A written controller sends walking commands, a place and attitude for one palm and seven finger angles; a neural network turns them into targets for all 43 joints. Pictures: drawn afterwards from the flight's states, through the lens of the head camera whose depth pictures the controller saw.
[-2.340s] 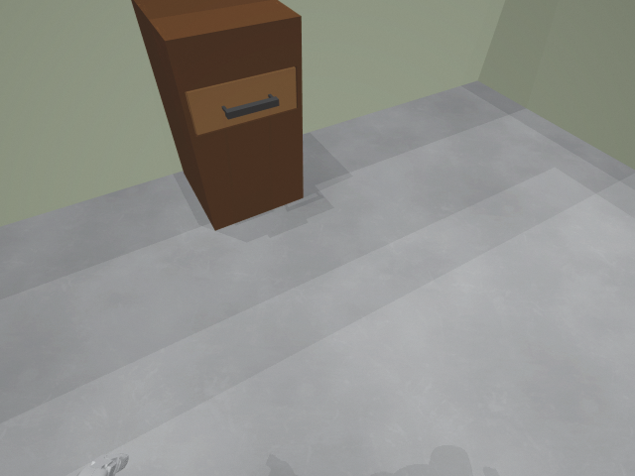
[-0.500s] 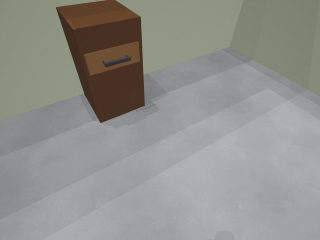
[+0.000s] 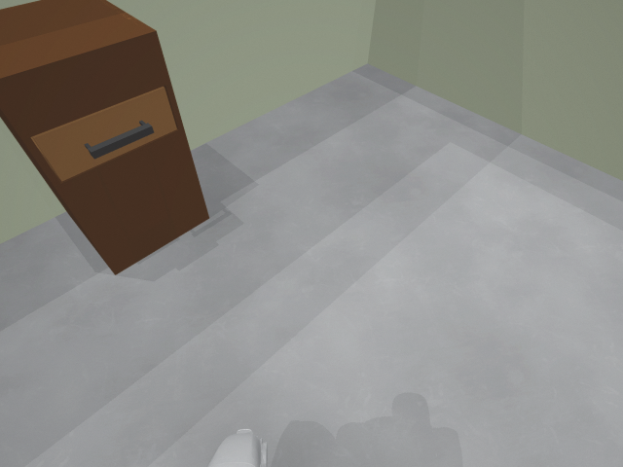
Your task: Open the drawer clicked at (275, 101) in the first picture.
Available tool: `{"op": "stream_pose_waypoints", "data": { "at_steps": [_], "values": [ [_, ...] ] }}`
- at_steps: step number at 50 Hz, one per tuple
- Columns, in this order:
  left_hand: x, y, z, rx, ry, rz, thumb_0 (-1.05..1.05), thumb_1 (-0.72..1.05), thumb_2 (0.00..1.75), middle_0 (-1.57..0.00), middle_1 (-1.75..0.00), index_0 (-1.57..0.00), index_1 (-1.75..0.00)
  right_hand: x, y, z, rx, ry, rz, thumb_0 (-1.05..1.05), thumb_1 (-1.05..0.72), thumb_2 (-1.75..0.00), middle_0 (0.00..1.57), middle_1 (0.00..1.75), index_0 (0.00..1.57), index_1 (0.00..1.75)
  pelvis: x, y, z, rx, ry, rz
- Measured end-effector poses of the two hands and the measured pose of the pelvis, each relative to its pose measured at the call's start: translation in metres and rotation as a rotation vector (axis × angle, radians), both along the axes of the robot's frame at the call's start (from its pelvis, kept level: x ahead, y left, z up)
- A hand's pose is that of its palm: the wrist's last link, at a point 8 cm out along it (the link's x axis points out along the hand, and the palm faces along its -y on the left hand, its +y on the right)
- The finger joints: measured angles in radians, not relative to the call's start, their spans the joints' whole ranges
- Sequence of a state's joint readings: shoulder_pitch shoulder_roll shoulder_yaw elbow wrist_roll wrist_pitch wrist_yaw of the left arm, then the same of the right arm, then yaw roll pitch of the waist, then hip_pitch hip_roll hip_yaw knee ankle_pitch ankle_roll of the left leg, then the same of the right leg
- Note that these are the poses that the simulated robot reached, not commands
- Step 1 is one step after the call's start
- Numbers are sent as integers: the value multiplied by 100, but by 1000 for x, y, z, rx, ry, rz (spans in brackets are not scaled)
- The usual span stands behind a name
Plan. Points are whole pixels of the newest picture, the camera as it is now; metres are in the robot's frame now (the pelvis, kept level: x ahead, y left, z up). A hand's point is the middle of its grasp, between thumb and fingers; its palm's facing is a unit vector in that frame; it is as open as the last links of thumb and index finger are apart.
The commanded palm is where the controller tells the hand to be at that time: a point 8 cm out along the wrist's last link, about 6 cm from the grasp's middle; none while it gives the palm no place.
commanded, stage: walk to a spot facing it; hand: left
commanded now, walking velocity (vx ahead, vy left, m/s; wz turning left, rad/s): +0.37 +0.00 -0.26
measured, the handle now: (119, 137) +0.98 +0.65 -0.22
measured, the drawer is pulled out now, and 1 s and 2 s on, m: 0.00 0.00 0.00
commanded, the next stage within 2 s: turn to face it in 1.24 s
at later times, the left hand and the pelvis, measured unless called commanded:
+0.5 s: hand (181, 346) +0.33 +0.26 -0.17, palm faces -0.15 -0.97 -0.17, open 7.4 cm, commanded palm none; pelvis +0.22 +0.08 +0.00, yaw -12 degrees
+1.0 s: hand (258, 248) +0.56 +0.16 -0.17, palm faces -0.34 -0.91 -0.22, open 7.2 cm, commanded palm none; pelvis +0.45 -0.01 -0.01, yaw -22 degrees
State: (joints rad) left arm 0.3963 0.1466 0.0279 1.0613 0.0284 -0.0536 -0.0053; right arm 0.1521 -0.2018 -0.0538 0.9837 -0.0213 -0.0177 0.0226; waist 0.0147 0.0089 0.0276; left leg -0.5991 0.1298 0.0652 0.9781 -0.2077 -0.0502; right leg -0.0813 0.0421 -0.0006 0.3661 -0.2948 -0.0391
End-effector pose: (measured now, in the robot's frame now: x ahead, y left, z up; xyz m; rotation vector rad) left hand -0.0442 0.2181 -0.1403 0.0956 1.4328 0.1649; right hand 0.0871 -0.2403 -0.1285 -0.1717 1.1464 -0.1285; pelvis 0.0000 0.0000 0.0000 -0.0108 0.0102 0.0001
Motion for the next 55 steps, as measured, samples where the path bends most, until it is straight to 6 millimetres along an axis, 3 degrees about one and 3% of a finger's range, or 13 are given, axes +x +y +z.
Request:
{"op": "stream_pose_waypoints", "data": {
  "at_steps": [7, 10, 14, 17, 23, 30, 37, 39, 41, 44, 48, 50, 55],
  "values": [
    [56, 36, -22, -18, 38, 21, 1, 90, 90, -20, -30, -20, -30, 102, 49, -1, -2, -84, 44, 1, -91, -89, 20, 30, 19, 30, 71, 36, -15, -25, 2, -28],
    [91, 60, -37, -24, 60, 0, 1, 91, 90, -20, -30, -20, -30, 127, 66, -5, -23, -118, 23, 1, -91, -89, 20, 30, 20, 30, 99, 53, -25, -16, -13, -59],
    [164, 86, -29, -11, 7, -79, 1, 91, 90, -20, -30, -20, -30, 116, 79, 2, -26, -69, -75, 1, -91, -89, 20, 30, 20, 30, 132, 67, -13, -19, -32, -108],
    [229, 98, -17, -2, -75, -130, 1, 91, 90, -20, -30, -19, -30, 98, 76, 9, -60, -11, -175, -1, -94, -89, 21, 30, 20, 30, 156, 75, -3, -20, -33, -135],
    [341, 97, -4, 1, -194, -208, 1, 91, 90, -20, -30, -19, -30, 59, 83, 9, -63, 179, -287, -1, -94, -89, 20, 30, 20, 30, 205, 81, 3, -9, -23, -186],
    [447, 56, -4, -38, -215, -340, 1, 91, 90, -19, -30, -19, -30, 40, 116, 0, 26, 356, -413, 1, -92, -89, 20, 30, 19, 30, 265, 70, -2, -5, -20, -246],
    [557, -17, -18, -75, -275, -472, 1, 91, 90, -20, -30, -19, -30, 58, 132, -15, 138, 507, -522, 1, -91, -89, 20, 30, 20, 30, 335, 34, -22, -15, -9, -308],
    [580, -32, -23, -74, -315, -475, 1, 91, 90, -20, -30, -19, -30, 75, 125, -23, 165, 526, -537, 1, -91, -89, 20, 30, 20, 30, 355, 19, -30, -2, -13, -326],
    [592, -39, -23, -68, -317, -460, 1, 91, 90, -20, -30, -19, -30, 105, 108, -28, 161, 494, -544, 1, -91, -89, 21, 30, 20, 30, 371, 9, -29, -8, -25, -339],
    [598, -37, -17, -43, -272, -438, 0, 91, 90, -20, -30, -20, -30, 170, 72, -28, 121, 363, -526, 1, -91, -89, 21, 30, 20, 30, 396, 0, -19, -15, -29, -354],
    [609, -20, -6, 17, -209, -443, -1, 94, 90, -20, -30, -20, -30, 267, 24, -19, 52, 156, -488, 2, -92, -89, 20, 30, 20, 30, 429, -7, -8, -16, -17, -377],
    [614, -14, -3, 30, -171, -444, 0, 93, 90, -20, -30, -20, -30, 306, 3, -12, 14, 84, -478, 2, -94, -89, 20, 30, 20, 30, 448, -8, -5, -16, -11, -383],
    [631, -2, -8, 21, -97, -412, 0, 92, 90, -20, -30, -20, -30, 394, -24, 0, -34, -17, -413, 2, -94, -89, 20, 30, 19, 30, 497, -6, -6, -25, -6, -397]
  ]
}}
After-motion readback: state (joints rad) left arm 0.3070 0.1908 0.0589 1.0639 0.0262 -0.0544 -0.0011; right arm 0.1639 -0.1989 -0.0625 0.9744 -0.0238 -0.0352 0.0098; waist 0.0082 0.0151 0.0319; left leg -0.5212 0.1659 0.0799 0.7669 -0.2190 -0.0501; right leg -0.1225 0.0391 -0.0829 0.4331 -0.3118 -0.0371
